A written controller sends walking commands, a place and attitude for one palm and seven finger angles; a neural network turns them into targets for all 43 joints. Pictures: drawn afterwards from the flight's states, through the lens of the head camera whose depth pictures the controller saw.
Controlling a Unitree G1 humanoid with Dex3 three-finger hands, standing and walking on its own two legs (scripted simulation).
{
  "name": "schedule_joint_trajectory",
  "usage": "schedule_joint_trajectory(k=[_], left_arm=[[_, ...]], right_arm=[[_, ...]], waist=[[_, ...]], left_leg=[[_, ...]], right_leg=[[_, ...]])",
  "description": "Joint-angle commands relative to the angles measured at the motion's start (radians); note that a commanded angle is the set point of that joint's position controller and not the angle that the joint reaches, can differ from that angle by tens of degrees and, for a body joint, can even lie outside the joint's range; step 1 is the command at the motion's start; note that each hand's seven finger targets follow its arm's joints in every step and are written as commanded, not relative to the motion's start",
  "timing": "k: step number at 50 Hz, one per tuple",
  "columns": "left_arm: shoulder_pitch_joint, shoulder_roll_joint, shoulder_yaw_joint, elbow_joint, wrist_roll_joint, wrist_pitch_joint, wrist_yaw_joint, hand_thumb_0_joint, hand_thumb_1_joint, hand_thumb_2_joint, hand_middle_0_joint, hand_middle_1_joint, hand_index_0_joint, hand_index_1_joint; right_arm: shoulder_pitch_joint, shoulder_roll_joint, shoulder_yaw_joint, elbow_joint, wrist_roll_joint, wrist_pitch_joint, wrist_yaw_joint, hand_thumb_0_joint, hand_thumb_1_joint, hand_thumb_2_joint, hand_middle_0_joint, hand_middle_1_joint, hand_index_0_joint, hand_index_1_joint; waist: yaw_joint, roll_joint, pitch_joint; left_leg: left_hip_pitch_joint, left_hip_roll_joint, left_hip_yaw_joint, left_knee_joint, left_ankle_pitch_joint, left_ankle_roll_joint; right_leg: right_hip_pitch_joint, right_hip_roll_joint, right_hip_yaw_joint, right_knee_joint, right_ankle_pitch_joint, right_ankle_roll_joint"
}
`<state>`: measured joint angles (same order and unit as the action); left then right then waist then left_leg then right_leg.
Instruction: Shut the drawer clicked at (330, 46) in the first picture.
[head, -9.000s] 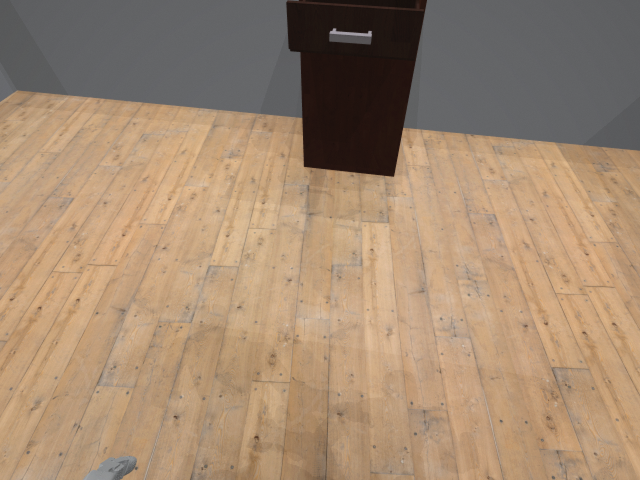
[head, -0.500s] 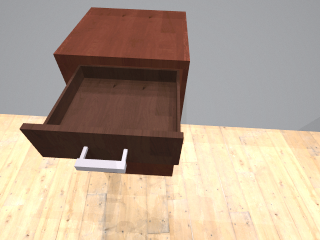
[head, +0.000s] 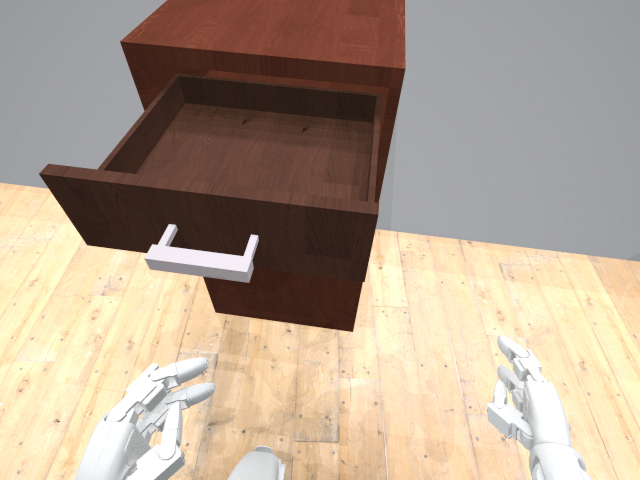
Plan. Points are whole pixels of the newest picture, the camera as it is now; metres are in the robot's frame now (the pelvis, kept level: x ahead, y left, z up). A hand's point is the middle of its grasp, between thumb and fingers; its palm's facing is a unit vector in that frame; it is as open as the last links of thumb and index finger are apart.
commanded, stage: raise the hand and make a fist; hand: left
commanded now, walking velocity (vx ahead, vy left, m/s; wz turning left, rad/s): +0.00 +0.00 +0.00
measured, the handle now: (206, 250) +0.37 +0.19 +0.08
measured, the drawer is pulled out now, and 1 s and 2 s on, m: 0.29 0.29 0.29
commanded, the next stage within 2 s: bring the fist close to the handle in 1.44 s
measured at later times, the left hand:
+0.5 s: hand (135, 391) +0.18 +0.20 +0.11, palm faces +0.00 -1.00 -0.07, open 3.4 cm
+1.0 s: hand (137, 362) +0.19 +0.18 +0.16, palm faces -0.06 -1.00 -0.07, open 3.3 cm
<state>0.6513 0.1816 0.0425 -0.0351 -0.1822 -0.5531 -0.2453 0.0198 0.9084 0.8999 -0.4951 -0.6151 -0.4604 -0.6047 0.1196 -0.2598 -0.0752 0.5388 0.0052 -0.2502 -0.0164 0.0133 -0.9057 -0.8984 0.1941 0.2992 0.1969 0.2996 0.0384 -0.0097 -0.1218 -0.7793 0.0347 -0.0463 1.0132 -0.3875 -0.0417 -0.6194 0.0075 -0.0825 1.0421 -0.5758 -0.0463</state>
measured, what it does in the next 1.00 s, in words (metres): stands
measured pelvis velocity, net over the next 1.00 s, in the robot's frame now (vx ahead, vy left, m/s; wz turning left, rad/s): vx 0.02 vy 0.04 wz -0.01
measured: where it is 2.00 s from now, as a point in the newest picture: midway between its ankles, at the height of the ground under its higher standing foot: outside the picture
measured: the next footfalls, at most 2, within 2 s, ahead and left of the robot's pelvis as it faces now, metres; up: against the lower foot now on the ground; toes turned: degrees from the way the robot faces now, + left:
none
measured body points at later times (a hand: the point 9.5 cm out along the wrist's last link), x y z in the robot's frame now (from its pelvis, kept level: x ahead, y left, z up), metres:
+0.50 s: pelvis +0.01 +0.02 +0.02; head +0.03 +0.01 +0.47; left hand +0.17 +0.25 +0.11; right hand +0.15 -0.24 -0.06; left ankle +0.07 +0.15 -0.67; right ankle -0.03 -0.09 -0.67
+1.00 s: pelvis +0.02 +0.04 +0.03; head +0.00 +0.03 +0.48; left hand +0.18 +0.23 +0.17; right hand +0.22 -0.16 -0.01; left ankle +0.07 +0.15 -0.67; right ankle -0.03 -0.09 -0.67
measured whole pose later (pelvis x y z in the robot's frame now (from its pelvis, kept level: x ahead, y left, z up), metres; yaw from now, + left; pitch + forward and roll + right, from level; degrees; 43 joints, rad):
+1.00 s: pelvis +0.02 +0.04 +0.03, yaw +0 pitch +3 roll -2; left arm 0.63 0.22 0.01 -0.56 -0.20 -0.06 -0.14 0.02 0.90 0.90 -1.38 -1.58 -1.39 -1.58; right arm 0.22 -0.20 0.07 0.47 0.05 -0.22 -0.03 0.02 -0.90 -0.90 0.20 0.30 0.20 0.30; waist 0.03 0.06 -0.10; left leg -0.54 0.01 -0.01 0.85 -0.36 0.02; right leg -0.36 -0.02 -0.05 0.80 -0.49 0.02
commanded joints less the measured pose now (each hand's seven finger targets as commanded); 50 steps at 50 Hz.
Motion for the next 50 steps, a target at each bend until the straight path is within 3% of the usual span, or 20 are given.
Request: schedule_joint_trajectory(k=[1,4,6,9,10,13,15,17,19,21,23,27,30,31,35,36,40,41,45,50], left_arm=[[-0.232,0.083,0.096,-0.377,-0.078,-0.095,0.032,0.0,0.9,0.9,-0.68,-0.82,-0.68,-0.82],[-0.243,0.07,0.014,-0.315,-0.088,0.01,-0.041,0.0,0.9,0.9,-0.74,-0.885,-0.74,-0.885],[-0.212,0.094,0.017,-0.256,-0.085,0.114,-0.088,0.0,0.9,0.9,-0.78,-0.928,-0.78,-0.928],[-0.164,0.181,0.129,-0.251,-0.095,0.248,-0.1,0.0,0.9,0.9,-0.84,-0.993,-0.84,-0.993],[-0.123,0.219,0.201,-0.21,-0.098,0.282,-0.081,0.0,0.9,0.9,-0.86,-1.015,-0.86,-1.015],[-0.086,0.161,0.236,-0.322,-0.144,0.286,-0.016,0.0,0.9,0.9,-0.92,-1.08,-0.92,-1.08],[-0.048,0.194,0.298,-0.341,-0.143,0.255,0.039,0.0,0.9,0.9,-0.96,-1.123,-0.96,-1.123],[0.01,0.153,0.257,-0.395,-0.13,0.208,0.056,0.0,0.9,0.9,-1.0,-1.167,-1.0,-1.167],[0.007,0.13,0.188,-0.434,-0.111,0.166,0.039,0.0,0.9,0.9,-1.04,-1.21,-1.04,-1.21],[-0.015,0.086,0.096,-0.437,-0.099,0.149,0.009,0.0,0.9,0.9,-1.08,-1.253,-1.08,-1.253],[-0.043,0.088,0.066,-0.45,-0.108,0.144,-0.026,0.0,0.9,0.9,-1.12,-1.297,-1.12,-1.297],[-0.044,0.114,0.069,-0.528,-0.096,0.17,-0.013,0.0,0.9,0.9,-1.2,-1.383,-1.2,-1.383],[-0.018,0.146,0.119,-0.582,-0.06,0.201,0.064,0.0,0.9,0.9,-1.26,-1.448,-1.26,-1.448],[0.013,0.104,0.089,-0.606,-0.056,0.214,0.082,0.0,0.9,0.9,-1.28,-1.47,-1.28,-1.47],[0.014,0.094,0.082,-0.604,-0.044,0.288,0.12,0.0,0.9,0.9,-1.36,-1.557,-1.36,-1.557],[0.015,0.052,0.023,-0.63,-0.039,0.308,0.114,0.0,0.9,0.9,-1.38,-1.578,-1.38,-1.578],[-0.04,0.083,0.007,-0.655,-0.028,0.382,0.095,0.0,0.9,0.9,-1.4,-1.6,-1.4,-1.6],[-0.034,0.056,-0.027,-0.682,-0.028,0.394,0.088,0.0,0.9,0.9,-1.4,-1.6,-1.4,-1.6],[-0.09,0.116,0.028,-0.76,-0.027,0.419,0.101,0.0,0.9,0.9,-1.4,-1.6,-1.4,-1.6],[-0.102,0.114,0.059,-0.787,-0.044,0.433,0.122,0.0,0.9,0.9,-1.4,-1.6,-1.4,-1.6]], right_arm=[[0.0,-0.064,0.002,-0.14,0.016,-0.021,-0.032,0.0,-0.9,-0.9,0.2,0.3,0.2,0.3],[0.0,-0.083,0.019,-0.155,0.031,-0.024,-0.05,0.0,-0.9,-0.9,0.2,0.3,0.2,0.3],[0.005,-0.091,0.025,-0.166,0.044,-0.014,-0.06,0.0,-0.9,-0.9,0.2,0.3,0.2,0.3],[-0.013,-0.083,0.027,-0.183,0.049,0.005,-0.079,0.0,-0.9,-0.9,0.2,0.3,0.2,0.3],[-0.032,-0.076,0.025,-0.172,0.05,0.013,-0.083,0.0,-0.9,-0.9,0.2,0.3,0.2,0.3],[-0.036,-0.045,0.03,-0.178,0.047,0.022,-0.086,0.0,-0.9,-0.9,0.2,0.3,0.2,0.3],[-0.036,-0.038,0.023,-0.155,0.046,0.018,-0.082,0.0,-0.9,-0.9,0.2,0.3,0.2,0.3],[-0.004,-0.029,0.016,-0.154,0.043,0.004,-0.067,0.0,-0.9,-0.9,0.2,0.3,0.2,0.3],[0.006,-0.043,0.015,-0.151,0.041,-0.018,-0.053,0.0,-0.9,-0.9,0.2,0.3,0.2,0.3],[0.014,-0.06,0.018,-0.144,0.043,-0.038,-0.045,0.0,-0.9,-0.9,0.2,0.3,0.2,0.3],[0.027,-0.077,0.017,-0.145,0.05,-0.068,-0.047,0.0,-0.9,-0.9,0.2,0.3,0.2,0.3],[0.031,-0.083,0.015,-0.155,0.052,-0.094,-0.05,0.0,-0.9,-0.9,0.2,0.3,0.2,0.3],[0.017,-0.075,0.019,-0.159,0.045,-0.084,-0.043,0.0,-0.9,-0.9,0.2,0.3,0.2,0.3],[0.021,-0.064,0.022,-0.173,0.044,-0.076,-0.038,0.0,-0.9,-0.9,0.2,0.3,0.2,0.3],[-0.008,-0.064,0.036,-0.19,0.048,-0.042,-0.03,0.0,-0.9,-0.9,0.2,0.3,0.2,0.3],[0.001,-0.063,0.045,-0.204,0.048,-0.036,-0.025,0.0,-0.9,-0.9,0.2,0.3,0.2,0.3],[-0.007,-0.076,0.06,-0.212,0.05,-0.021,-0.027,0.0,-0.9,-0.9,0.2,0.3,0.2,0.3],[0.001,-0.069,0.064,-0.227,0.05,-0.019,-0.025,0.0,-0.9,-0.9,0.2,0.3,0.2,0.3],[0.0,-0.072,0.078,-0.235,0.049,-0.018,-0.029,0.0,-0.9,-0.9,0.2,0.3,0.2,0.3],[-0.007,-0.067,0.086,-0.232,0.054,-0.027,-0.028,0.0,-0.9,-0.9,0.2,0.3,0.2,0.3]], waist=[[-0.091,0.089,-0.094],[-0.112,0.023,-0.03],[-0.101,-0.048,-0.039],[-0.046,-0.063,-0.079],[-0.023,-0.088,-0.077],[0.005,-0.066,-0.088],[0.021,-0.046,-0.087],[0.015,-0.025,-0.101],[-0.013,0.019,-0.093],[-0.046,0.021,-0.042],[-0.064,0.013,-0.049],[-0.047,0.027,-0.086],[-0.015,0.047,-0.115],[-0.007,0.07,-0.125],[-0.011,0.053,-0.048],[-0.021,0.072,-0.035],[-0.035,0.053,0.013],[-0.035,0.046,0.011],[-0.026,0.081,-0.012],[-0.016,0.079,-0.016]], left_leg=[[0.187,-0.028,0.037,-0.041,0.061,0.078],[0.142,-0.025,0.026,-0.053,-0.01,0.081],[0.133,-0.031,0.025,-0.064,-0.01,0.085],[0.16,-0.034,0.021,-0.115,0.028,0.085],[0.172,-0.032,0.019,-0.126,0.053,0.083],[0.224,-0.03,0.021,-0.176,0.124,0.074],[0.248,-0.026,0.026,-0.189,0.163,0.069],[0.279,-0.026,0.037,-0.203,0.213,0.069],[0.297,-0.027,0.044,-0.201,0.218,0.073],[0.299,-0.027,0.036,-0.201,0.189,0.08],[0.311,-0.026,0.026,-0.207,0.158,0.083],[0.354,-0.024,0.012,-0.242,0.123,0.086],[0.385,-0.017,0.003,-0.272,0.151,0.082],[0.396,-0.017,0.005,-0.285,0.155,0.08],[0.387,-0.004,-0.004,-0.314,0.116,0.074],[0.396,-0.004,-0.002,-0.319,0.121,0.073],[0.394,0.0,-0.013,-0.334,0.091,0.075],[0.402,-0.002,-0.012,-0.342,0.085,0.076],[0.427,-0.003,-0.023,-0.354,0.085,0.072],[0.446,-0.001,-0.026,-0.37,0.084,0.066]], right_leg=[[-0.131,-0.005,0.109,-0.244,0.165,0.031],[-0.127,-0.017,0.149,-0.318,0.06,0.049],[-0.069,-0.038,0.194,-0.371,0.045,0.071],[0.024,-0.058,0.202,-0.386,0.112,0.082],[0.053,-0.052,0.19,-0.38,0.153,0.086],[0.11,-0.046,0.126,-0.348,0.309,0.081],[0.13,-0.036,0.101,-0.331,0.384,0.078],[0.129,-0.027,0.066,-0.306,0.458,0.072],[0.094,-0.021,0.05,-0.299,0.455,0.071],[0.049,-0.014,0.05,-0.317,0.392,0.069],[0.037,-0.008,0.051,-0.331,0.32,0.061],[0.04,-0.001,0.028,-0.336,0.236,0.047],[0.071,0.006,-0.005,-0.31,0.257,0.038],[0.076,0.007,-0.015,-0.302,0.259,0.036],[0.082,0.013,-0.026,-0.323,0.235,0.036],[0.078,0.012,-0.029,-0.322,0.244,0.037],[0.087,0.013,-0.022,-0.353,0.234,0.039],[0.087,0.014,-0.025,-0.356,0.231,0.04],[0.114,0.014,-0.027,-0.358,0.224,0.035],[0.137,0.015,-0.03,-0.372,0.222,0.032]])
